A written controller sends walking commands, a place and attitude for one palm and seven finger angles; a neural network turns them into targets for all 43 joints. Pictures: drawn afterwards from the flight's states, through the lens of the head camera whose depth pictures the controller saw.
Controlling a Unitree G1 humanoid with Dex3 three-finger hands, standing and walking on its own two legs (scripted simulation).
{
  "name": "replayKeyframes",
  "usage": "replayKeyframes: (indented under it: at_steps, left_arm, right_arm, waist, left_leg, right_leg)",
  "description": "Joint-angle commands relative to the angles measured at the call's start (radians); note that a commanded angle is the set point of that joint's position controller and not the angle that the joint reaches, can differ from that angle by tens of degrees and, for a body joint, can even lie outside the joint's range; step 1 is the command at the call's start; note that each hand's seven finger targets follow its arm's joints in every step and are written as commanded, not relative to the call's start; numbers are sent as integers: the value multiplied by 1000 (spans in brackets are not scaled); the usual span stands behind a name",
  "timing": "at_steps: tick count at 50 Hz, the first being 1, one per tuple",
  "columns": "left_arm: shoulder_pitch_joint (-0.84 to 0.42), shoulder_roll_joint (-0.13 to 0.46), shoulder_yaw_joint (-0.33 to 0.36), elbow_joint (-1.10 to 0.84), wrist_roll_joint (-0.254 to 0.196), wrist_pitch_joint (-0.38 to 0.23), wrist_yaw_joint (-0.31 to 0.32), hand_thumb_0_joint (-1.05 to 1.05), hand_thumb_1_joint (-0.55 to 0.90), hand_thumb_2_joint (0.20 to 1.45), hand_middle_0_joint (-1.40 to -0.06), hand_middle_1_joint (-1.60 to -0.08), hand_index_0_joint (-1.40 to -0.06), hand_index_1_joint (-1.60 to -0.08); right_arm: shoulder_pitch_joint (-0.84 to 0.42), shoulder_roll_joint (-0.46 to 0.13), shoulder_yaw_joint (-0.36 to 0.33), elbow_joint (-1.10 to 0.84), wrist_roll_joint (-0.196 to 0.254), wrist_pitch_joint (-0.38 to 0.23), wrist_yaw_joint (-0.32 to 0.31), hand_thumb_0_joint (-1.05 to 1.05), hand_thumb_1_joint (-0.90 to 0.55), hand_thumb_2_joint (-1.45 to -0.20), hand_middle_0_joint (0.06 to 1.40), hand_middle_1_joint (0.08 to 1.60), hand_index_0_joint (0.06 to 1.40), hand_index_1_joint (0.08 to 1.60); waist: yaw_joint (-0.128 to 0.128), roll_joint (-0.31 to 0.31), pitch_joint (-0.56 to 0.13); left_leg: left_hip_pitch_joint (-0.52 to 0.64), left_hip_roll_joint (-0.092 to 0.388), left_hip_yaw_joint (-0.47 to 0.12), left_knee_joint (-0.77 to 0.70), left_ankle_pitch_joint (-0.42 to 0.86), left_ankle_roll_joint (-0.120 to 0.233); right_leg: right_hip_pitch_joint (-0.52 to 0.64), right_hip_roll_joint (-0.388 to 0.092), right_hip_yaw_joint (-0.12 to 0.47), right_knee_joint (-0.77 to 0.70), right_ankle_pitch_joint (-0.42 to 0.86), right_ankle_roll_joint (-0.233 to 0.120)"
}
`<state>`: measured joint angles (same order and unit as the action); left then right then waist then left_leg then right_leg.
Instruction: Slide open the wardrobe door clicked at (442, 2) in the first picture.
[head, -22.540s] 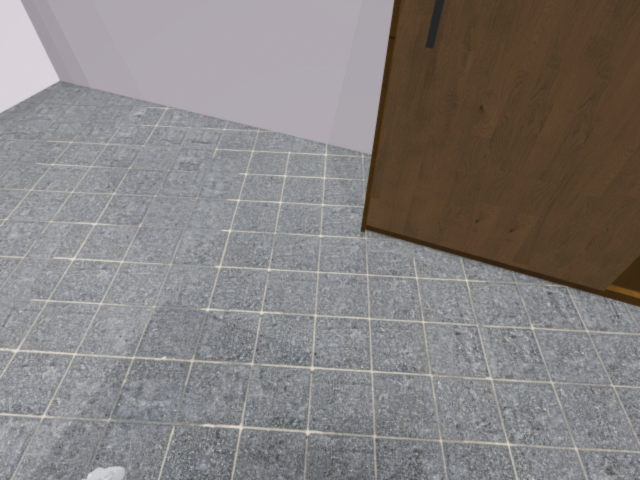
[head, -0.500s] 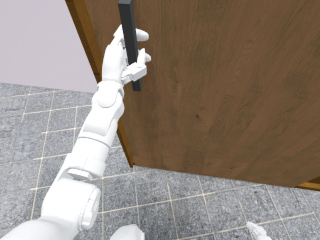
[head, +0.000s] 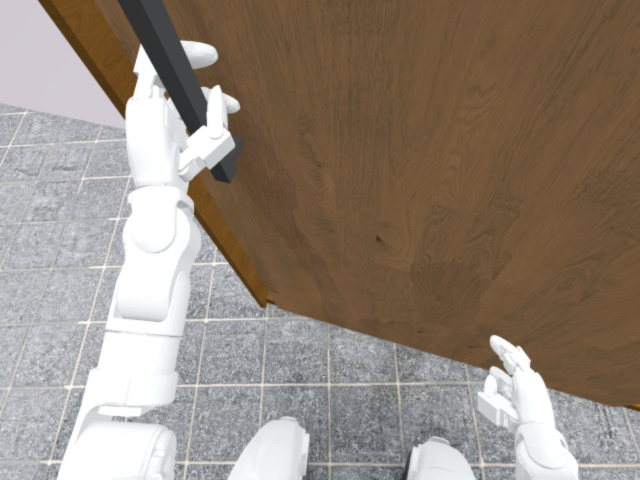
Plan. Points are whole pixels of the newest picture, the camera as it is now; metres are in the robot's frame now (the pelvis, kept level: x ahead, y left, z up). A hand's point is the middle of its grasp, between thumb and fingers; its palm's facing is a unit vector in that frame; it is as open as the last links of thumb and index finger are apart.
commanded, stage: step sideways, sliding the door along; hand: left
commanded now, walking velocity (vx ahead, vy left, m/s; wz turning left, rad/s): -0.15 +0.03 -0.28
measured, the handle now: (200, 90) +0.45 +0.17 +0.19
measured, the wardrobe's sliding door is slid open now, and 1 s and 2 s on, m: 0.05 0.37 0.56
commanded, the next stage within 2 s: none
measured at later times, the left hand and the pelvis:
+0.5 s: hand (385, 169) +0.37 -0.01 +0.18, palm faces +0.07 -1.00 -0.03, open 5.9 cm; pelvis +0.05 -0.10 +0.02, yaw -1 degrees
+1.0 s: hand (581, 214) +0.34 -0.16 +0.18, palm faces -0.09 -0.99 -0.05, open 6.1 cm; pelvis -0.01 -0.20 +0.01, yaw -10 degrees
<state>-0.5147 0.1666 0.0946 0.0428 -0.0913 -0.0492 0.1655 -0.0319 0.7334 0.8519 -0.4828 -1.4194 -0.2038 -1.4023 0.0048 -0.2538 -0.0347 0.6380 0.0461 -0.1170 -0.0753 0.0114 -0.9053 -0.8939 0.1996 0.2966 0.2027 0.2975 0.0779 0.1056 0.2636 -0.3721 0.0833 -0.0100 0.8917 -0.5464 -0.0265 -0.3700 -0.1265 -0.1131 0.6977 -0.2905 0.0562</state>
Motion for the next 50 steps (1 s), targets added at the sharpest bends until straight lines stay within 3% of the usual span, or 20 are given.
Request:
replayKeyframes:
  at_steps: [1,2,3,7,14,16,18,19,22,26,27,28,30,36,41,43,45,46,48,50]
  left_arm:
    - [-400,-142,-380,-563,20,-192,-106,0,900,900,-450,-1400,-450,-1400]
    - [-390,-170,-408,-533,25,-197,-120,0,900,900,-450,-1400,-450,-1400]
    - [-435,-179,-426,-601,43,-215,-125,0,900,900,-450,-1400,-450,-1400]
    - [-314,-204,-468,-578,46,-189,-117,0,900,900,-450,-1400,-450,-1400]
    - [-139,-156,-463,-677,50,-182,-122,0,900,900,-450,-1400,-450,-1400]
    - [-83,-120,-433,-713,64,-195,-120,0,900,900,-450,-1400,-450,-1400]
    - [63,-52,-365,-676,75,-185,-102,0,900,900,-450,-1400,-450,-1400]
    - [108,-70,-391,-740,65,-191,-99,0,900,900,-450,-1400,-450,-1400]
    - [127,-122,-427,-860,80,-248,-97,0,900,900,-450,-1400,-450,-1400]
    - [118,-140,-508,-875,96,-288,-124,0,900,900,-450,-1400,-450,-1400]
    - [107,-156,-538,-873,84,-289,-136,0,900,900,-450,-1400,-450,-1400]
    - [149,-125,-513,-837,80,-283,-135,0,900,900,-450,-1400,-450,-1400]
    - [70,-137,-455,-788,114,-267,-117,0,900,900,-450,-1400,-450,-1400]
    - [53,-73,-361,-638,109,-211,-113,0,900,900,-450,-1400,-450,-1400]
    - [48,-47,-321,-617,91,-205,-109,0,900,900,-450,-1400,-450,-1400]
    - [20,-31,-330,-646,94,-200,-106,0,900,900,-450,-1400,-450,-1400]
    - [79,24,-298,-643,93,-196,-95,0,900,900,-450,-1400,-450,-1400]
    - [112,14,-293,-626,84,-190,-98,0,900,900,-450,-1400,-450,-1400]
    - [7,-36,-313,-724,74,-220,-86,0,900,900,-450,-1400,-450,-1400]
    - [28,10,-236,-652,78,-230,-75,0,900,900,-450,-1400,-450,-1400]
  right_arm:
    - [1,-81,-46,-170,-8,-58,10,0,-900,-900,200,300,200,300]
    - [30,-91,-58,-189,3,-53,53,0,-900,-900,200,300,200,300]
    - [34,-88,-57,-210,1,-63,73,0,-900,-900,200,300,200,300]
    - [67,-54,-31,-206,5,-100,96,0,-900,-900,200,300,200,300]
    - [46,-27,14,-243,-8,-119,84,0,-900,-900,200,300,200,300]
    - [35,-13,20,-240,3,-112,87,0,-900,-900,200,300,200,300]
    - [-1,-12,-1,-251,0,-93,71,0,-900,-900,200,300,200,300]
    - [19,16,9,-259,-11,-95,67,0,-900,-900,200,300,200,300]
    - [5,49,43,-216,-25,-77,79,0,-900,-900,200,300,200,300]
    - [-5,22,14,-243,-32,-19,87,0,-900,-900,200,300,200,300]
    - [1,-9,0,-251,-29,-21,92,0,-900,-900,200,300,200,300]
    - [-8,-59,-19,-284,-18,-21,99,0,-900,-900,200,300,200,300]
    - [3,-45,-14,-287,-35,-18,120,0,-900,-900,200,300,200,300]
    - [-9,-30,-7,-247,-38,-14,102,0,-900,-900,200,300,200,300]
    - [-23,-12,8,-239,-19,-21,83,0,-900,-900,200,300,200,300]
    - [-35,9,22,-239,3,-27,81,0,-900,-900,200,300,200,300]
    - [-46,48,35,-241,-13,-32,61,0,-900,-900,200,300,200,300]
    - [-37,28,6,-231,-33,-41,56,0,-900,-900,200,300,200,300]
    - [-34,52,30,-176,-38,-52,54,0,-900,-900,200,300,200,300]
    - [-25,38,17,-170,-37,-14,53,0,-900,-900,200,300,200,300]
  waist:
    - [-115,-97,-694]
    - [-93,-5,-751]
    - [-105,82,-712]
    - [-116,164,-593]
    - [-108,108,-494]
    - [-96,-38,-513]
    - [-44,-493,-585]
    - [-38,-491,-550]
    - [-80,-365,-586]
    - [-98,-332,-666]
    - [-107,-219,-671]
    - [-81,47,-679]
    - [-88,80,-589]
    - [-91,148,-499]
    - [-93,128,-486]
    - [-81,-3,-477]
    - [-38,-411,-531]
    - [-13,-547,-590]
    - [-66,-330,-623]
    - [-63,-328,-636]
  left_leg:
    - [586,278,-143,-404,1203,124]
    - [706,386,-171,-329,1519,197]
    - [746,372,-134,-301,1520,212]
    - [710,270,22,-301,1335,156]
    - [524,268,114,-184,1207,92]
    - [402,209,125,-34,1010,60]
    - [-7,-80,74,263,-138,-21]
    - [-62,-60,-23,270,-220,-2]
    - [-67,-59,8,29,-114,-9]
    - [342,38,84,-389,461,-8]
    - [550,195,-13,-450,904,63]
    - [714,421,-154,-434,1413,165]
    - [608,460,-98,-405,1501,215]
    - [512,367,108,-447,1221,116]
    - [405,317,156,-339,951,69]
    - [315,191,192,-197,649,73]
    - [23,-51,129,160,-152,-20]
    - [21,-80,16,289,-206,-10]
    - [-93,-40,-21,226,-110,-24]
    - [-32,-60,36,83,-73,-38]
  right_leg:
    - [-3,32,51,229,359,-21]
    - [-127,61,117,356,-228,-43]
    - [-218,77,126,417,-307,-45]
    - [-229,73,86,290,-145,-47]
    - [32,108,20,-55,146,-19]
    - [173,63,49,-161,534,-25]
    - [458,-198,453,-129,1585,-216]
    - [442,-236,458,-113,1571,-207]
    - [541,-169,349,-78,1452,-220]
    - [306,-61,223,-15,1050,-153]
    - [86,5,168,75,667,-91]
    - [-143,80,128,275,-60,-51]
    - [-222,98,165,428,-334,-52]
    - [-96,103,65,194,-123,-22]
    - [114,132,22,-92,81,-11]
    - [199,107,20,-263,440,-7]
    - [265,-163,384,-316,1110,-141]
    - [272,-189,443,-296,1118,-147]
    - [484,-168,360,-199,1117,-239]
    - [477,-125,307,-205,1041,-231]
